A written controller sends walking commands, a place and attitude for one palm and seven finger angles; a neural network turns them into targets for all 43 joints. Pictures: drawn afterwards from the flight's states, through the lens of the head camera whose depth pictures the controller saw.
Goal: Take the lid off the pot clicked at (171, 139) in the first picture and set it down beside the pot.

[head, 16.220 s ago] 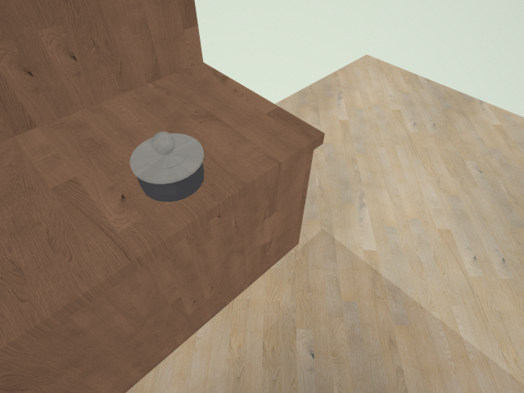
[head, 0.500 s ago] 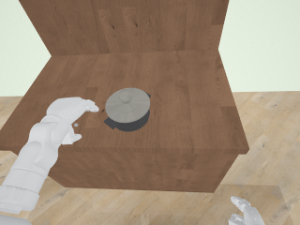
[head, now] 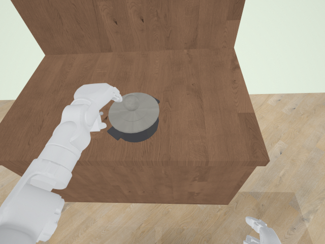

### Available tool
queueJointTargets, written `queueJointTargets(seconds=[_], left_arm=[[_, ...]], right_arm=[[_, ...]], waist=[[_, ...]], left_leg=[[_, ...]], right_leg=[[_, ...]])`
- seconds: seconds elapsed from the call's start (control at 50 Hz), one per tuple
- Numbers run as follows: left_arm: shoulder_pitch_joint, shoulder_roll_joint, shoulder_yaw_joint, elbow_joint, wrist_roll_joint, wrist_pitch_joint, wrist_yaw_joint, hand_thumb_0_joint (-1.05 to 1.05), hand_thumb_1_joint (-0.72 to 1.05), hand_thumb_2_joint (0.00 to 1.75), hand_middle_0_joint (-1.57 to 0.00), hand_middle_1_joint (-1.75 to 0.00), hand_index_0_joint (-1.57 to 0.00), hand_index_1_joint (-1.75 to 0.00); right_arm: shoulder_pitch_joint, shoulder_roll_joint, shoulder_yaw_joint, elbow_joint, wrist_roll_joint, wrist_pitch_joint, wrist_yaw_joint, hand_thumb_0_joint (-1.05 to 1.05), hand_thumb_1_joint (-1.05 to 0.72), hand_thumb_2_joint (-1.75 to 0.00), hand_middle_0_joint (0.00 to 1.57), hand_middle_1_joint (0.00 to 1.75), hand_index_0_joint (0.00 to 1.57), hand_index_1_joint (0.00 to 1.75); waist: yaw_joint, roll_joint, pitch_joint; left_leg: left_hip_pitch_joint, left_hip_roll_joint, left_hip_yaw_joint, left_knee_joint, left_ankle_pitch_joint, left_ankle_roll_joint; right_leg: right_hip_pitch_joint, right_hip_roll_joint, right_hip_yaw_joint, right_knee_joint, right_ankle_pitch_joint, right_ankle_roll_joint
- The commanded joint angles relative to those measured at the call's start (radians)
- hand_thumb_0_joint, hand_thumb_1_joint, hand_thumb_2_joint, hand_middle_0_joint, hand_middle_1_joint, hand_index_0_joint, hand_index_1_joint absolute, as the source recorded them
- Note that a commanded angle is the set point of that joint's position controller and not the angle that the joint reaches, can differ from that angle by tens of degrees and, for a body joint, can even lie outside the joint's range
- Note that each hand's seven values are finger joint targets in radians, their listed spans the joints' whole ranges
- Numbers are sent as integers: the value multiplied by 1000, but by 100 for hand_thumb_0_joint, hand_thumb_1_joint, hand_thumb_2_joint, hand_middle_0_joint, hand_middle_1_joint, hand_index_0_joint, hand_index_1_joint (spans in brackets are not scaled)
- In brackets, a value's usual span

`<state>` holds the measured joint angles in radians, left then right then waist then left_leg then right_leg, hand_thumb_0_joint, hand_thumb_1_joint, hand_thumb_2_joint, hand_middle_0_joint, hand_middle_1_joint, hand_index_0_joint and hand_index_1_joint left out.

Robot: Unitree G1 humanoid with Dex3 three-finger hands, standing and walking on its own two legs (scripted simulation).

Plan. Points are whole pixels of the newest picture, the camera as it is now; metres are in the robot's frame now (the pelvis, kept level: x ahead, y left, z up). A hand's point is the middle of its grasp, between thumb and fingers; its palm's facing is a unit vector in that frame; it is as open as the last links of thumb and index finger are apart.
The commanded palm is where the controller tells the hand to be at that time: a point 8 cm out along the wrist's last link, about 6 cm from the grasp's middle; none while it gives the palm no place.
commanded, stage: move the open hand above the knob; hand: left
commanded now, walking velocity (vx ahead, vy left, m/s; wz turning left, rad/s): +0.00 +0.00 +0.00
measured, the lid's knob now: (131, 102) +0.53 +0.12 +0.00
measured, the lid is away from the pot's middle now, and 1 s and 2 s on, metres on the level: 0.00 0.00 0.00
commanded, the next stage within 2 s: lower the open fingers around the knob in 1.64 s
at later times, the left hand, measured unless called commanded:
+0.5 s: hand (123, 93) +0.48 +0.12 +0.09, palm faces -0.33 -0.03 -0.94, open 10.6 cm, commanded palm +0.50 +0.12 +0.15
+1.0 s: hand (120, 91) +0.49 +0.13 +0.09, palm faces -0.36 -0.04 -0.93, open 10.6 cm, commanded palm +0.50 +0.12 +0.15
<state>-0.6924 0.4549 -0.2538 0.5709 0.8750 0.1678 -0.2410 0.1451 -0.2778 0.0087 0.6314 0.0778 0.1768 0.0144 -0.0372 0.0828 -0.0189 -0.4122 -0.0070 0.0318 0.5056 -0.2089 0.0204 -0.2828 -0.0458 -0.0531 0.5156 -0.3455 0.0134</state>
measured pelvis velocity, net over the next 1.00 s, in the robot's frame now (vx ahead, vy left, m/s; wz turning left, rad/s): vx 0.00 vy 0.00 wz -0.05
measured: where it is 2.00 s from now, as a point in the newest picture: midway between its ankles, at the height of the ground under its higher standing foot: outside the picture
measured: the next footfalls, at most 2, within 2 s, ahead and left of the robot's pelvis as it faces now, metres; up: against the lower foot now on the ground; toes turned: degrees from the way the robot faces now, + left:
none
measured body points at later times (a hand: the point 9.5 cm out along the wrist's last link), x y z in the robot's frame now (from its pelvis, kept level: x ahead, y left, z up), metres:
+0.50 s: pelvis +0.00 +0.00 +0.00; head +0.06 -0.03 +0.44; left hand +0.50 +0.12 +0.14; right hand +0.05 -0.28 -0.15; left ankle +0.02 +0.11 -0.73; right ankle -0.06 -0.12 -0.73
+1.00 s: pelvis +0.00 +0.00 +0.00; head +0.06 -0.02 +0.44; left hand +0.51 +0.13 +0.14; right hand +0.01 -0.27 -0.14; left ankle +0.02 +0.11 -0.73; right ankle -0.06 -0.12 -0.73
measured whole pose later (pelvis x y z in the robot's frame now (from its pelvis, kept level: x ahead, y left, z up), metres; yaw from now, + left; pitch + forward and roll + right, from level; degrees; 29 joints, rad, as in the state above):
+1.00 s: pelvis +0.00 +0.00 +0.00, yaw -3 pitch +12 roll +0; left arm -1.07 0.42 -0.23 1.08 0.93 0.17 -0.22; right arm 0.30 -0.28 -0.03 0.75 0.06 0.11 -0.03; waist -0.13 0.06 -0.08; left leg -0.52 0.02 0.07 0.52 -0.21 0.02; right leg -0.40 -0.02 -0.01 0.53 -0.32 0.01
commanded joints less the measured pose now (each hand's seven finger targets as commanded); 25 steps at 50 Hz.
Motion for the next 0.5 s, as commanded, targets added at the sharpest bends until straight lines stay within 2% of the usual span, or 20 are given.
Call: queueJointTargets(seconds=[0.0,0.02,0.06,0.1,0.14,0.16,0.18,0.2,0.22,0.26,0.28,0.3,0.32,0.34,0.36,0.38,0.42,0.44,0.46,0.48], left_arm=[[-518,190,102,-110,17,-11,43,0,-32,135,-78,-8,-78,-8],[-535,200,112,-95,16,-10,47,0,-32,135,-78,-8,-78,-8],[-532,250,163,-44,21,-15,53,0,-32,135,-78,-8,-78,-8],[-575,186,103,14,26,-8,54,0,-32,135,-78,-8,-78,-8],[-636,183,98,3,33,-5,59,0,-32,135,-78,-8,-78,-8],[-651,174,95,15,32,-6,56,0,-32,135,-78,-8,-78,-8],[-686,163,81,6,28,-5,56,0,-32,135,-78,-8,-78,-8],[-664,178,99,53,35,-4,59,0,-32,135,-78,-8,-78,-8],[-673,154,80,76,30,0,60,0,-32,135,-78,-8,-78,-8],[-699,180,101,142,37,3,61,0,-32,135,-78,-8,-78,-8],[-762,162,76,114,34,6,62,0,-32,135,-78,-8,-78,-8],[-782,171,81,123,42,6,65,0,-32,135,-78,-8,-78,-8],[-799,143,61,124,39,8,66,0,-32,135,-78,-8,-78,-8],[-822,170,84,117,45,5,70,0,-32,135,-78,-8,-78,-8],[-804,180,100,158,48,4,70,0,-32,135,-78,-8,-78,-8],[-800,179,96,188,44,10,74,0,-32,135,-78,-8,-78,-8],[-804,115,43,279,48,33,76,0,-32,135,-78,-8,-78,-8],[-863,113,36,257,54,35,77,0,-32,135,-78,-8,-78,-8],[-889,139,64,252,55,35,77,0,-32,135,-78,-8,-78,-8],[-911,142,60,253,50,37,79,0,-32,135,-78,-8,-78,-8]], right_arm=[[-10,-121,-50,-105,-1,-28,-7,0,-90,-90,20,30,20,30],[-2,-125,-52,-96,-3,-26,-6,0,-90,-90,20,30,20,30],[7,-129,-51,-96,-5,-29,-7,0,-90,-90,20,30,20,30],[13,-126,-51,-83,-1,-21,-8,0,-90,-90,20,30,20,30],[22,-127,-56,-80,-3,-23,-6,0,-90,-90,20,30,20,30],[22,-126,-59,-79,-5,-25,-6,0,-90,-90,20,30,20,30],[34,-129,-64,-69,-8,-23,-8,0,-90,-90,20,30,20,30],[46,-129,-63,-65,-5,-27,-7,0,-90,-90,20,30,20,30],[52,-129,-64,-60,-8,-26,-9,0,-90,-90,20,30,20,30],[68,-138,-63,-42,-5,-27,-15,0,-90,-90,20,30,20,30],[69,-138,-67,-40,-8,-26,-17,0,-90,-90,20,30,20,30],[76,-138,-68,-35,-6,-31,-17,0,-90,-90,20,30,20,30],[80,-134,-70,-32,-9,-33,-19,0,-90,-90,20,30,20,30],[92,-137,-72,-26,-10,-38,-19,0,-90,-90,20,30,20,30],[100,-137,-72,-24,-13,-43,-22,0,-90,-90,20,30,20,30],[107,-140,-72,-15,-13,-41,-24,0,-90,-90,20,30,20,30],[118,-141,-70,2,-8,-39,-26,0,-90,-90,20,30,20,30],[125,-146,-72,11,-9,-43,-25,0,-90,-90,20,30,20,30],[127,-144,-76,10,-13,-49,-27,0,-90,-90,20,30,20,30],[134,-146,-76,11,-15,-50,-30,0,-90,-90,20,30,20,30]], waist=[[-25,-73,-427],[-25,-69,-428],[-14,-109,-447],[-29,-112,-415],[-34,-85,-446],[-39,-101,-447],[-47,-69,-457],[-43,-72,-464],[-48,-74,-448],[-55,-136,-434],[-64,-110,-439],[-65,-91,-460],[-69,-74,-463],[-69,-71,-497],[-68,-103,-496],[-72,-104,-474],[-88,-119,-422],[-93,-103,-441],[-91,-117,-474],[-97,-88,-483]], left_leg=[[368,-27,-32,26,370,46],[360,-25,-28,29,373,46],[330,-28,-23,36,381,50],[309,-29,-11,30,341,49],[332,-28,-16,35,360,49],[330,-28,-15,43,376,51],[352,-23,-14,44,383,51],[352,-25,-18,45,382,50],[345,-23,-15,43,363,51],[300,-25,-8,42,342,53],[305,-24,-2,40,328,54],[320,-27,-6,40,328,54],[331,-23,-8,41,334,52],[354,-23,-10,46,348,55],[335,-25,-12,53,365,57],[315,-22,-4,51,354,57],[276,-19,5,41,308,53],[290,-18,3,40,303,51],[294,-18,0,51,327,55],[299,-20,2,46,311,54]], right_leg=[[-41,70,-10,-29,461,-42],[-36,69,-9,-26,473,-42],[0,66,1,-24,517,-41],[-28,66,-3,-25,502,-37],[-38,68,-4,-19,505,-39],[-39,68,0,-22,518,-40],[-51,68,-1,-19,518,-40],[-59,72,-3,-18,503,-40],[-69,71,-3,-21,490,-39],[-63,72,4,-27,503,-37],[-60,70,6,-26,510,-36],[-72,72,6,-25,498,-37],[-78,72,3,-22,492,-39],[-83,74,8,-23,503,-38],[-72,75,11,-25,519,-38],[-66,73,12,-23,529,-36],[-106,76,8,-27,486,-33],[-124,78,7,-27,480,-33],[-102,76,15,-25,506,-35],[-95,75,17,-27,495,-34]])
